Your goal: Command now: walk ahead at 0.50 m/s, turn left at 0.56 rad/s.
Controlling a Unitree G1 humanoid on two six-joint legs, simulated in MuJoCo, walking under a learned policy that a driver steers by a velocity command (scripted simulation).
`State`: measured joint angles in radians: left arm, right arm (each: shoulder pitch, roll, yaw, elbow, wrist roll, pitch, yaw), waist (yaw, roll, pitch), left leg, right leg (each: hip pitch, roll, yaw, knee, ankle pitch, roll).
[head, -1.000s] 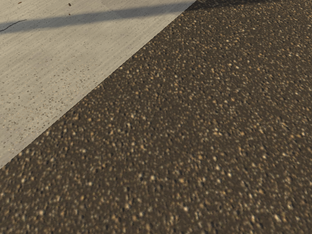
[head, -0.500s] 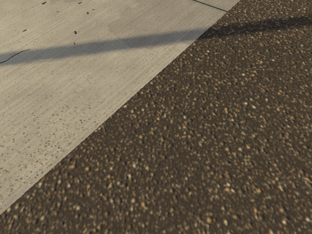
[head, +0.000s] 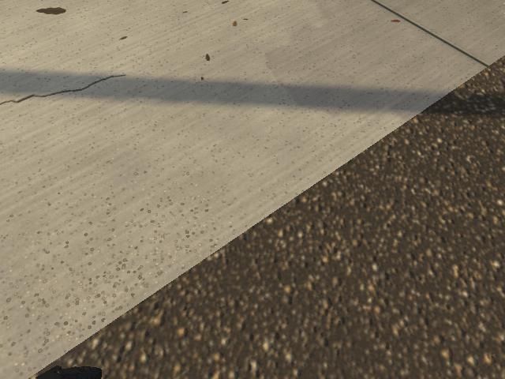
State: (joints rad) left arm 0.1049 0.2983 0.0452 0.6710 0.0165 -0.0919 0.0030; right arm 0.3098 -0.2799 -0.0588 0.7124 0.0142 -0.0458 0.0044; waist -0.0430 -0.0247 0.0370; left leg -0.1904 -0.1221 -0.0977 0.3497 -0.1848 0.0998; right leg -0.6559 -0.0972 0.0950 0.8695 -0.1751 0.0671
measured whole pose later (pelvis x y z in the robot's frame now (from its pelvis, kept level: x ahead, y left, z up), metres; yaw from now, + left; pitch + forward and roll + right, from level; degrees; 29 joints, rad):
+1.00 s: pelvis +0.52 +0.03 +0.00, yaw -5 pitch +1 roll +3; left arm 0.15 0.31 0.07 0.70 -0.02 -0.02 -0.03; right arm 0.33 -0.28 -0.08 0.82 -0.01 -0.09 0.00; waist -0.07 -0.05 0.02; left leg -0.01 -0.01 0.17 0.24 -0.25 0.01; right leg -0.69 -0.10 0.04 0.83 -0.04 0.01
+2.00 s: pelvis +1.07 -0.10 +0.00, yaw -11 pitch +2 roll -1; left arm 0.09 0.29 0.04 0.66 0.02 -0.09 0.00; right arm 0.37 -0.27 -0.05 0.77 0.02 -0.05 0.00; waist -0.07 -0.03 0.04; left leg -0.14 -0.12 -0.13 0.32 -0.20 0.09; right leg -0.64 -0.06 0.11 0.70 -0.06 0.06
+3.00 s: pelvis +1.32 -0.19 -0.02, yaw -25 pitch +1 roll +1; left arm 0.17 0.32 0.07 0.66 -0.02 0.06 -0.01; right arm 0.15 -0.31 -0.07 0.74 0.01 0.01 -0.02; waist -0.01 0.02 0.06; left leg -0.27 0.11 0.13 0.58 -0.29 -0.04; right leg -0.29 -0.01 -0.02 0.56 -0.28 -0.02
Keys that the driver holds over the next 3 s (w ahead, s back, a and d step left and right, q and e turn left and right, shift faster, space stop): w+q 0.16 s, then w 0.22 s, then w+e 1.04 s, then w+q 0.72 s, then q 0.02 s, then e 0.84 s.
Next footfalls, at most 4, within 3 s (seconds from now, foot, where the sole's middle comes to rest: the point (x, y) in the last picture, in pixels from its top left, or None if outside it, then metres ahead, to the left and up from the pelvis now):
0.20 right None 0.30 -0.14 -0.78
0.66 left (191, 368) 0.49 0.15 -0.78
1.16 right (292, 273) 0.75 -0.14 -0.78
1.68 left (252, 183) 1.09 -0.03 -0.78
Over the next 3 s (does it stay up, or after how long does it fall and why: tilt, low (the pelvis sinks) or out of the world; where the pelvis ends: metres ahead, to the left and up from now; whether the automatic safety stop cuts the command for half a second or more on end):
stays up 1.32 -0.19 -0.02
